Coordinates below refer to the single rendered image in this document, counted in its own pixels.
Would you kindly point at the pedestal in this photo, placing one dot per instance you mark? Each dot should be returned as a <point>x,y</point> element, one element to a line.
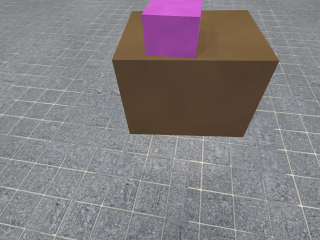
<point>214,94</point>

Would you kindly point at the carton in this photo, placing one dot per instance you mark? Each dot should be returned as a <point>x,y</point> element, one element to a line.
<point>171,28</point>

